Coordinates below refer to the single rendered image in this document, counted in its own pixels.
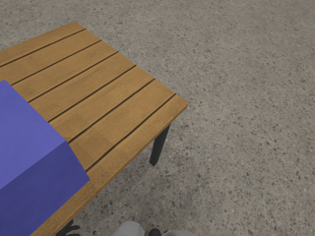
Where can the carton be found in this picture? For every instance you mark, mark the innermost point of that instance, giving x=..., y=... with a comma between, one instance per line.
x=39, y=172

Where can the left robot thigh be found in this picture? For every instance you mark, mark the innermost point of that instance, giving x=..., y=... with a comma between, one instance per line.
x=129, y=228

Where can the table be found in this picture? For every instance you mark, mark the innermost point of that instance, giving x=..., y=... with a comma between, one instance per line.
x=106, y=107

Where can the robot left hand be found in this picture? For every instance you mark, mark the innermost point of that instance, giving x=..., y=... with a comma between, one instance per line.
x=67, y=229

